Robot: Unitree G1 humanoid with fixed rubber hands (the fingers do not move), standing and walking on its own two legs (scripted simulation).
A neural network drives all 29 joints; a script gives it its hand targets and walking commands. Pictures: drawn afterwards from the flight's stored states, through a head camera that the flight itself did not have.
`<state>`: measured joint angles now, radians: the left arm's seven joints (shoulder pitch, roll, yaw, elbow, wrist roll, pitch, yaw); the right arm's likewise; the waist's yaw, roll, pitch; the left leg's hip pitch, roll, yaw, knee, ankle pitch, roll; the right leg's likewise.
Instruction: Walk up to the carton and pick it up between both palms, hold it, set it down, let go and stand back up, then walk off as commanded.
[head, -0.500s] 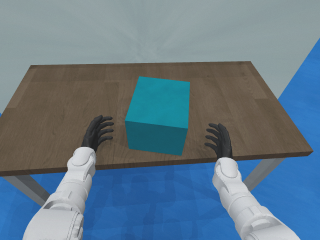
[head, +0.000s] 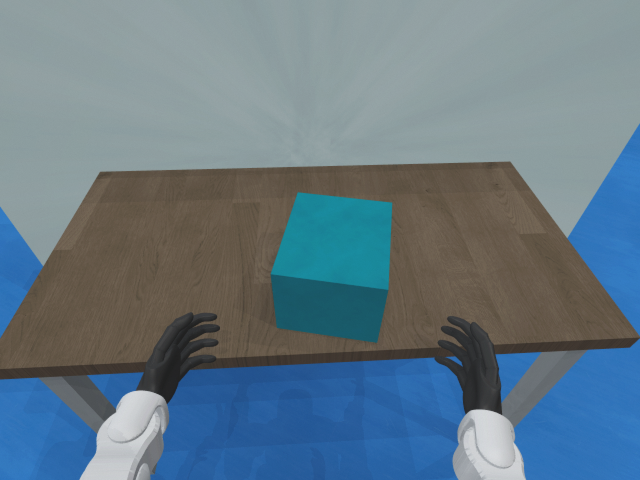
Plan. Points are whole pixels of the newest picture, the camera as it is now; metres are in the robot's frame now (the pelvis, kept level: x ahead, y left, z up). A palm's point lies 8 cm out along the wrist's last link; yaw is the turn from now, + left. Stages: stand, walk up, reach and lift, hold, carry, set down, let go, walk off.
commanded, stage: set down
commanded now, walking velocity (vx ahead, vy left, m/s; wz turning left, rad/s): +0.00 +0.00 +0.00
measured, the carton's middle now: (335, 264) +0.48 +0.01 -0.03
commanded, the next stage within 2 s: none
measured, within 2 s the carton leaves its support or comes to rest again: neither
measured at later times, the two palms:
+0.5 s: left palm (147, 419) +0.20 +0.23 +0.01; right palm (483, 421) +0.21 -0.16 +0.00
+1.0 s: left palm (156, 456) +0.17 +0.23 -0.04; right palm (514, 450) +0.18 -0.19 -0.02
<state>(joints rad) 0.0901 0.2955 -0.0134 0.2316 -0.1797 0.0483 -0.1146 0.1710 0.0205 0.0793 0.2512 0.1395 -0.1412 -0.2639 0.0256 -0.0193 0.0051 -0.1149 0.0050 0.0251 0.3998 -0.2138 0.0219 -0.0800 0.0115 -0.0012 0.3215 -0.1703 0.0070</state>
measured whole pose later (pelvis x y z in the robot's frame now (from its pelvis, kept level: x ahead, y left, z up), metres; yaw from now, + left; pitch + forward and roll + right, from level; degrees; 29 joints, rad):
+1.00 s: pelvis +0.02 -0.01 +0.00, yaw -1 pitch -3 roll -1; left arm 0.33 0.32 -0.03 0.22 -0.14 0.02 -0.05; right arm 0.38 -0.07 0.04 0.24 0.09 -0.16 -0.09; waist 0.05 -0.04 0.10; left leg -0.08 0.01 0.03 0.34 -0.21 0.00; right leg -0.06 0.02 0.01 0.29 -0.18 -0.01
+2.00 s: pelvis +0.03 -0.03 +0.00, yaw -1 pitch -2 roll +0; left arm 0.20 0.25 0.04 0.48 0.00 0.08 -0.03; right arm 0.19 -0.16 0.02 0.69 0.01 -0.24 -0.02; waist 0.02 -0.03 0.09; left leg -0.09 0.03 0.04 0.35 -0.23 -0.02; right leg -0.09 0.04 0.00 0.33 -0.21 -0.03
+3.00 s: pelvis +0.02 -0.01 -0.01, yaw +0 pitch -1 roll +0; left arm 0.21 0.35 0.05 0.83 0.03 -0.02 -0.01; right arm 0.21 -0.38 -0.03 0.88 -0.03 -0.03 0.00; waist 0.01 0.02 0.00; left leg -0.17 0.00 0.03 0.46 -0.27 0.01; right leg -0.16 0.00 -0.02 0.43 -0.26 0.00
